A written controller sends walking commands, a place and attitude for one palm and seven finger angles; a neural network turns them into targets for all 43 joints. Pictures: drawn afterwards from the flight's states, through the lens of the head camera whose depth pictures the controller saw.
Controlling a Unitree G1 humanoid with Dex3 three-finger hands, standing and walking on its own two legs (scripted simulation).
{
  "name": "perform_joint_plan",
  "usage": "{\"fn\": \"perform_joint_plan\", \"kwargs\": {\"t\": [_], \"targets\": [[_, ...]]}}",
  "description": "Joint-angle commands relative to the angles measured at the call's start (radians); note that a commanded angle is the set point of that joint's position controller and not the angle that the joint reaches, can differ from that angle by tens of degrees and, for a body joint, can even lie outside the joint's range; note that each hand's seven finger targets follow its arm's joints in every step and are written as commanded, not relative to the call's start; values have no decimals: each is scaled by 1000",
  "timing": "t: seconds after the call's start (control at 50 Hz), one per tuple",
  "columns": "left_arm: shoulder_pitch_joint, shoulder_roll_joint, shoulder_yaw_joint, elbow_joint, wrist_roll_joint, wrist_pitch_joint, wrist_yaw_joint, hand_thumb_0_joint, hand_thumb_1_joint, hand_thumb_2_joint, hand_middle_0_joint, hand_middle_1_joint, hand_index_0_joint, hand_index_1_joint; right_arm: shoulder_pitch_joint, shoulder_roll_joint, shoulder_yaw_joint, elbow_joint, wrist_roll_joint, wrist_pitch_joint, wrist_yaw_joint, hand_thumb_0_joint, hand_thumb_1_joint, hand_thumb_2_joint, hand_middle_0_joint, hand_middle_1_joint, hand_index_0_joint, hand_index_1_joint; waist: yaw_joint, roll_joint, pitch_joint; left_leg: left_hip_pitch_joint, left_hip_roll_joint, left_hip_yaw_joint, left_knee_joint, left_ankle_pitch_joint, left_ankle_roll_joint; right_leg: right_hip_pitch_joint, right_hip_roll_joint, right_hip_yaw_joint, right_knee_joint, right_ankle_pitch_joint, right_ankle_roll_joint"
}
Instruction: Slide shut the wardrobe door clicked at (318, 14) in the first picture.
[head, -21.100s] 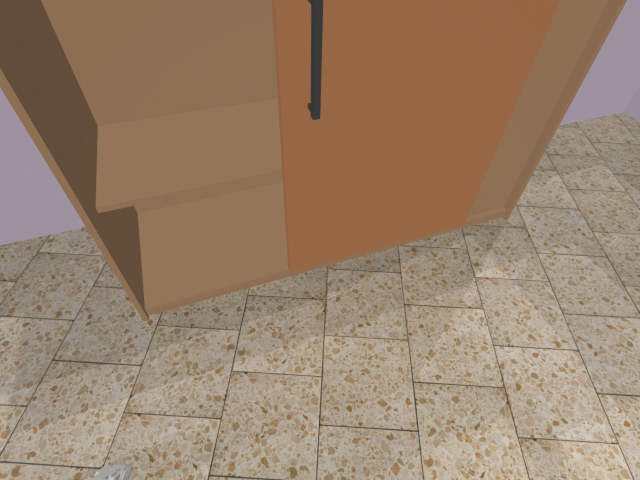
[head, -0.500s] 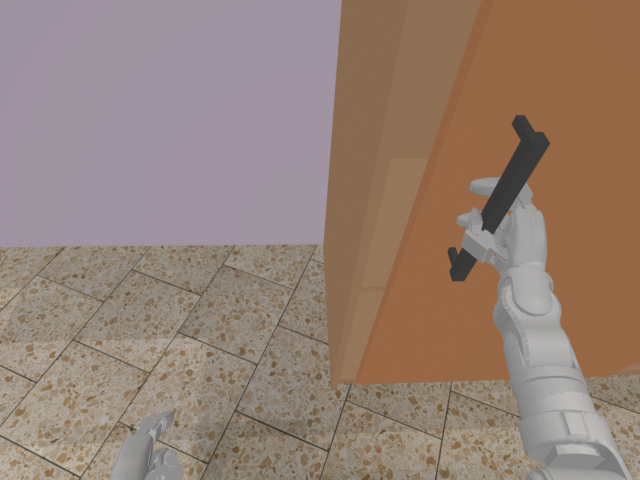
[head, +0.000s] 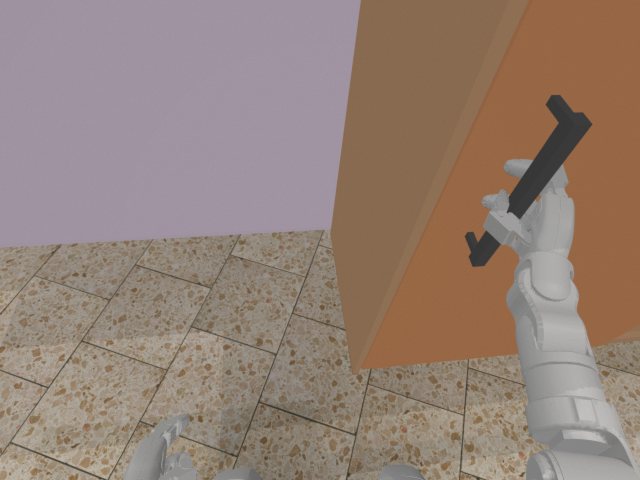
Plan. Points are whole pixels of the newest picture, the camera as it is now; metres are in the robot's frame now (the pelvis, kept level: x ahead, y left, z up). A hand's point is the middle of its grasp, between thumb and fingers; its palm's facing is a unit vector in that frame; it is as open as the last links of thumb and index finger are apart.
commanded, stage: step sideways, sliding the door along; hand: right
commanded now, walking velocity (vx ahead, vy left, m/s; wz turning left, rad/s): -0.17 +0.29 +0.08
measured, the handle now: (510, 194) +0.44 -0.25 +0.10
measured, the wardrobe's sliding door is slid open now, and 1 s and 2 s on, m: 0.00 0.00 0.00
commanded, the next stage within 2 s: stop walking and hold the door there in 0.20 s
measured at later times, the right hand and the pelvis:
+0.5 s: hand (498, 219) +0.40 -0.22 +0.10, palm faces +0.42 +0.86 -0.29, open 6.2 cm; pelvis +0.05 +0.05 +0.02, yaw +3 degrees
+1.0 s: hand (499, 219) +0.39 -0.22 +0.10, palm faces +0.37 +0.89 -0.26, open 5.7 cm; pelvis +0.05 +0.03 +0.02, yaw +6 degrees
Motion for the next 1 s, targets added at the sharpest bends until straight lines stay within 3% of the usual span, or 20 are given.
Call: {"fn": "perform_joint_plan", "kwargs": {"t": [0.0,0.04,0.06,0.08,0.1,0.14,0.22,0.26,0.28,0.3,0.32,0.34,0.4,0.46,0.52,0.58,0.64,0.7,0.76,0.98], "targets": [[-65,105,40,-115,14,-71,21,0,900,900,-200,-300,-200,-300,-397,112,305,-396,-52,-128,94,0,-900,-900,450,1400,450,1400,124,160,-448,222,267,-293,-161,765,92,-22,146,-47,49,-136,-65],[-61,120,51,-108,19,-77,31,0,900,900,-200,-300,-200,-300,-372,75,274,-463,-44,-150,85,0,-900,-900,450,1400,450,1400,127,115,-503,230,215,-184,6,810,24,161,63,-61,-274,324,-79],[-66,149,72,-133,19,-76,32,0,900,900,-200,-300,-200,-300,-320,83,275,-489,-33,-154,92,0,-900,-900,450,1400,450,1400,114,3,-521,96,140,-121,80,616,-53,321,-90,64,-287,790,-139],[-58,164,75,-150,13,-62,11,0,900,900,-200,-300,-200,-300,-263,111,300,-462,-35,-148,107,0,-900,-900,450,1400,450,1400,108,-61,-498,-70,97,-130,172,156,-69,447,-227,143,-290,1036,-205],[-69,150,74,-170,22,-61,-3,0,900,900,-200,-300,-200,-300,-227,157,315,-452,-44,-154,118,0,-900,-900,450,1400,450,1400,97,-133,-440,-152,72,-131,187,-88,-67,464,-251,125,-281,1120,-238],[-74,146,74,-168,33,-69,-13,0,900,900,-200,-300,-200,-300,-250,100,285,-525,-68,-174,113,0,-900,-900,450,1400,450,1400,99,-216,-374,-191,78,-113,152,-86,-55,479,-219,22,-238,1108,-213],[-62,161,73,-208,10,-96,-25,0,900,900,-200,-300,-200,-300,-183,34,238,-605,-84,-178,106,0,-900,-900,450,1400,450,1400,97,-158,-424,36,42,-27,-187,221,-48,457,-114,-111,-64,1067,-108],[-54,149,82,-210,-8,-108,-24,0,900,900,-200,-300,-200,-300,-143,-19,192,-619,-92,-176,99,0,-900,-900,450,1400,450,1400,104,-4,-469,228,103,-71,-179,669,-13,296,-25,-142,40,848,-63],[-53,152,91,-204,-14,-110,-12,0,900,900,-200,-300,-200,-300,-83,-41,178,-597,-85,-162,93,0,-900,-900,450,1400,450,1400,103,169,-478,328,178,-177,-145,994,40,160,43,-146,127,498,-40],[-27,201,104,-134,10,-95,7,0,900,900,-200,-300,-200,-300,-18,-675,-435,-318,-119,-158,40,0,-900,-900,450,1400,450,1400,77,219,-489,351,264,-304,-110,1250,88,-30,115,-152,218,-44,-25],[-39,148,99,-138,14,-94,10,0,900,900,-200,-300,-200,-300,19,-490,-282,-285,-93,-160,68,0,-900,-900,450,1400,450,1400,40,214,-447,357,326,-355,-124,1274,109,-137,157,-70,320,-243,-30],[-62,120,66,-158,15,-108,10,0,900,900,-200,-300,-200,-300,1,-404,-227,-367,-92,-169,72,0,-900,-900,450,1400,450,1400,43,161,-452,381,348,-367,-128,1230,131,-180,156,-26,319,-273,-35],[-93,109,23,-156,15,-123,23,0,900,900,-200,-300,-200,-300,73,-410,-288,-367,-95,-178,37,0,-900,-900,450,1400,450,1400,55,151,-481,415,311,-304,-101,1183,101,-138,165,-56,26,-185,-42],[-100,118,34,-170,6,-123,44,0,900,900,-200,-300,-200,-300,97,-380,-264,-424,-92,-188,24,0,-900,-900,450,1400,450,1400,73,182,-537,380,251,-239,-66,1065,27,60,171,-107,-279,182,-47],[-92,166,56,-185,-4,-123,47,0,900,900,-200,-300,-200,-300,142,-324,-213,-444,-85,-176,34,0,-900,-900,450,1400,450,1400,66,60,-481,108,151,-230,-101,632,-59,291,9,-41,-261,750,-106],[-89,167,46,-190,17,-136,49,0,900,900,-200,-300,-200,-300,188,-333,-205,-439,-98,-151,34,0,-900,-900,450,1400,450,1400,79,-157,-395,7,101,-161,-99,283,-52,300,-26,-35,-284,818,-125],[-85,158,26,-191,22,-135,52,0,900,900,-200,-300,-200,-300,188,-363,-219,-409,-104,-136,27,0,-900,-900,450,1400,450,1400,68,-116,-370,47,90,-133,-144,153,-50,212,-16,-48,-312,598,-115],[-72,171,29,-181,19,-127,66,0,900,900,-200,-300,-200,-300,161,-337,-185,-360,-94,-122,28,0,-900,-900,450,1400,450,1400,75,7,-351,107,105,-211,-213,252,-44,91,58,-71,-328,222,-87],[-52,178,32,-157,25,-123,72,0,900,900,-200,-300,-200,-300,147,-348,-190,-286,-95,-120,20,0,-900,-900,450,1400,450,1400,79,52,-319,39,129,-286,-294,91,-33,66,105,-76,-341,16,-83],[-44,186,35,-120,23,-115,90,0,900,900,-200,-300,-200,-300,152,-323,-163,-245,-95,-140,28,0,-900,-900,450,1400,450,1400,82,52,-347,48,109,-216,-229,273,-35,135,79,-57,-367,232,-93]]}}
